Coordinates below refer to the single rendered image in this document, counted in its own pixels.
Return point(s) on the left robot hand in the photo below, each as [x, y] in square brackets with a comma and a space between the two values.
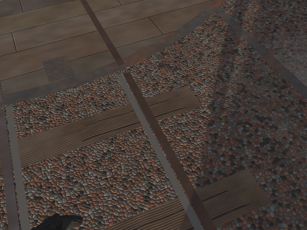
[57, 222]

